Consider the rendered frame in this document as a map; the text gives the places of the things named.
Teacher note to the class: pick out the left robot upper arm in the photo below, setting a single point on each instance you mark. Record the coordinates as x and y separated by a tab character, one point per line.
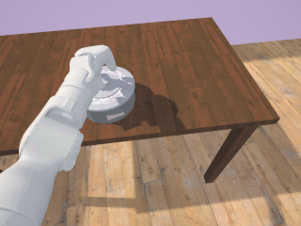
26	187

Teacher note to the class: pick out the knob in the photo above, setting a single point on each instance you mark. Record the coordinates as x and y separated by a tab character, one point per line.
106	79

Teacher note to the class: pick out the left robot hand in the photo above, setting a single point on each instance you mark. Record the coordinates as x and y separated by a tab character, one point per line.
106	57

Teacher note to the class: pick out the lid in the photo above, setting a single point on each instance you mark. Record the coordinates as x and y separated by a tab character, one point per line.
119	91

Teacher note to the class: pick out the pot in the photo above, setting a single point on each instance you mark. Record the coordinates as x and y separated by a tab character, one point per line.
112	115

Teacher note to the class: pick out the robot left forearm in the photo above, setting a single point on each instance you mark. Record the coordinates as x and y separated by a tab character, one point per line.
75	95

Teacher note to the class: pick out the table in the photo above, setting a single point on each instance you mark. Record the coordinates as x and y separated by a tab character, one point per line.
188	80

